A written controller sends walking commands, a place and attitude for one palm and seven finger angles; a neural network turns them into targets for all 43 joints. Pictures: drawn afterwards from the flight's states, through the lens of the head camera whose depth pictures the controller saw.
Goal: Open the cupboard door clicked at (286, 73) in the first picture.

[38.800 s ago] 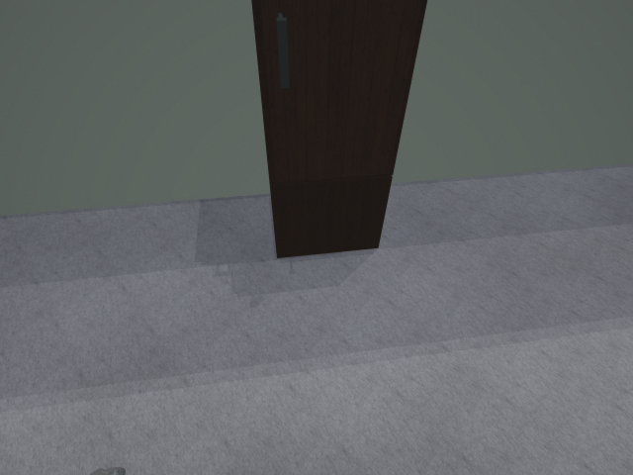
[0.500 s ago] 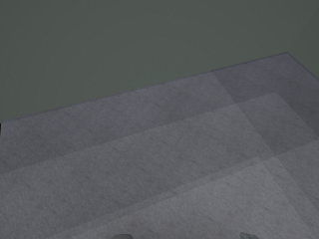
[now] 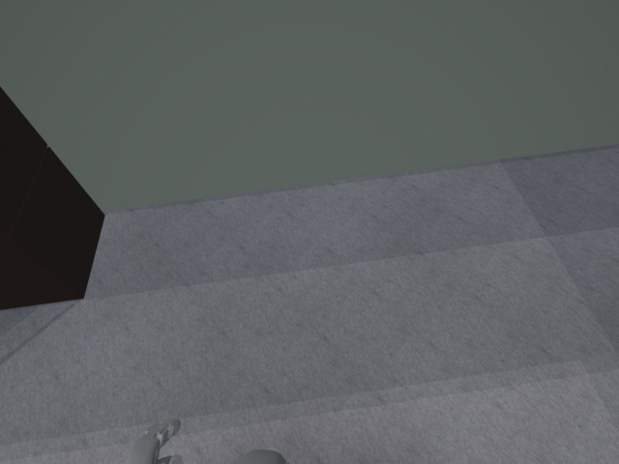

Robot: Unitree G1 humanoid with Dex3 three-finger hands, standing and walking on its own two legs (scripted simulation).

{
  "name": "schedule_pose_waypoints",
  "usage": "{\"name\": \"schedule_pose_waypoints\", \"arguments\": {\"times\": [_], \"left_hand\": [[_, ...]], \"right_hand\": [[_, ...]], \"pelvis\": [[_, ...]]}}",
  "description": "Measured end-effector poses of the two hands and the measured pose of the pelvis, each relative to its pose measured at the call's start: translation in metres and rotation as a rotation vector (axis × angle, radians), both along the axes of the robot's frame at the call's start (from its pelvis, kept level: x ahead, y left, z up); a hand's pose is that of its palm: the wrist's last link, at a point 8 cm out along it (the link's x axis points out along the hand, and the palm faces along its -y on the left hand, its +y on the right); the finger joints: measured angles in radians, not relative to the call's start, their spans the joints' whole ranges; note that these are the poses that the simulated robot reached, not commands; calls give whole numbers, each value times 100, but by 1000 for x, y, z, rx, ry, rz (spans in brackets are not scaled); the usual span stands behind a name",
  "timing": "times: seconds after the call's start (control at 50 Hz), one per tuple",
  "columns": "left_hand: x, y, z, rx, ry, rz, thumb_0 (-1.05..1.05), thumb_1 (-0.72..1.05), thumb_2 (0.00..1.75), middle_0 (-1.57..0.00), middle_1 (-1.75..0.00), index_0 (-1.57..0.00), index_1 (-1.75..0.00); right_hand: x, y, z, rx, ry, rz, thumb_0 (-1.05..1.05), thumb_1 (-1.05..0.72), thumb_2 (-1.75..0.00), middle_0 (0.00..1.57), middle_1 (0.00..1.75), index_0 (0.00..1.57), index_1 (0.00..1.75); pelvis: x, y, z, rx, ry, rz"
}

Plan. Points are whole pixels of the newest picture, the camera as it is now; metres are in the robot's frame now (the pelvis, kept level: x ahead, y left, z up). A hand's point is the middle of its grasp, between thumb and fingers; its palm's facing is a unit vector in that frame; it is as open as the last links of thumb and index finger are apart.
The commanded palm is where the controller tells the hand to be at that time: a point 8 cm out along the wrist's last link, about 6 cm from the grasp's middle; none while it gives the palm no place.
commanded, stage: turn to face it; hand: left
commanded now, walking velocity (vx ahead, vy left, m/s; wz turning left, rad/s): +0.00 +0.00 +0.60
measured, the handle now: out of the picture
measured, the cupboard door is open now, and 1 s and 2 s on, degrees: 43 43 43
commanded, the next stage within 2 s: take the last steps up to it in 1.38 s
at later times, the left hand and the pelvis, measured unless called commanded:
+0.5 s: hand out of the picture -0.04 +0.23 -0.18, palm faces +0.37 -0.89 -0.26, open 7.4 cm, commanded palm none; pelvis +0.01 +0.02 -0.01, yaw +19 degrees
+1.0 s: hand out of the picture +0.01 +0.19 -0.14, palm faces +0.57 -0.78 -0.25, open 7.4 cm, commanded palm none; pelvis +0.04 -0.02 +0.01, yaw +37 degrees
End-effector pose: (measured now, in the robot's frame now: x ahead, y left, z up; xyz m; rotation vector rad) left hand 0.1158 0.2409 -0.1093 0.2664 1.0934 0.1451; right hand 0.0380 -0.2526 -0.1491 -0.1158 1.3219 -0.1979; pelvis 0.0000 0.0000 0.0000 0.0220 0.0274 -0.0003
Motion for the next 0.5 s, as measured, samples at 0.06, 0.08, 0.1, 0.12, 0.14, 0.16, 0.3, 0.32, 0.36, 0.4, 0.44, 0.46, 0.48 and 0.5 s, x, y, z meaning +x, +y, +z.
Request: {"name": "schedule_pose_waypoints", "arguments": {"times": [0.06,0.08,0.1,0.12,0.14,0.16,0.3,0.32,0.36,0.4,0.44,0.46,0.48,0.5], "left_hand": [[-19,-9,5,-3,24,50,1,90,90,-20,-30,-20,-30],[-26,-12,6,-6,35,67,1,90,90,-20,-30,-20,-30],[-33,-14,6,-10,46,84,1,90,90,-21,-30,-20,-30],[-40,-17,5,-15,56,102,1,90,90,-21,-30,-20,-30],[-48,-18,5,-21,66,121,1,90,90,-21,-30,-20,-30],[-55,-19,4,-23,72,146,1,91,90,-21,-30,-20,-30],[-114,-5,-7,-38,141,297,0,91,90,-21,-30,-20,-30],[-123,-1,-10,-42,155,318,0,91,90,-21,-30,-20,-30],[-142,6,-18,-53,184,359,1,91,90,-21,-30,-20,-30],[-160,15,-30,-68,209,399,1,91,90,-21,-30,-20,-30],[-173,25,-39,-75,236,432,1,91,90,-21,-30,-20,-30],[-176,29,-40,-73,247,447,1,91,90,-21,-30,-20,-30],[-177,32,-39,-71,249,463,1,91,90,-20,-30,-20,-30],[-176,35,-37,-70,243,476,1,91,90,-20,-30,-20,-30]], "right_hand": [[13,-9,4,9,8,36,1,-91,-89,20,30,20,30],[18,-11,5,12,7,50,1,-91,-89,20,30,20,30],[24,-12,7,14,5,65,1,-91,-89,20,30,20,30],[30,-12,9,15,4,80,1,-91,-89,20,30,20,30],[36,-13,11,16,2,98,1,-91,-89,20,30,20,30],[43,-12,12,15,0,117,1,-91,-89,20,30,20,30],[104,11,19,0,-50,280,1,-91,-89,20,30,20,30],[114,18,21,-3,-66,304,1,-91,-89,20,30,20,30],[134,33,24,-11,-105,354,1,-91,-89,20,30,20,30],[153,49,24,-22,-156,401,1,-91,-89,20,30,20,30],[166,63,25,-33,-202,438,0,-91,-89,20,30,20,30],[168,68,27,-37,-212,454,0,-91,-89,20,30,20,30],[170,72,30,-42,-216,467,0,-91,-89,20,30,20,30],[170,75,32,-47,-214,477,0,-91,-89,20,30,20,30]], "pelvis": [[1,-8,6,15,-13,43],[2,-10,8,18,-14,58],[3,-12,10,22,-15,73],[4,-14,11,26,-16,88],[4,-15,12,28,-16,103],[5,-16,13,30,-16,119],[6,-11,10,23,-15,220],[6,-9,9,21,-15,233],[6,-2,5,15,-13,260],[7,7,-3,3,-10,284],[6,14,-10,1,-9,310],[6,15,-9,0,-10,319],[6,17,-8,-4,-11,329],[6,18,-5,-9,-10,340]]}}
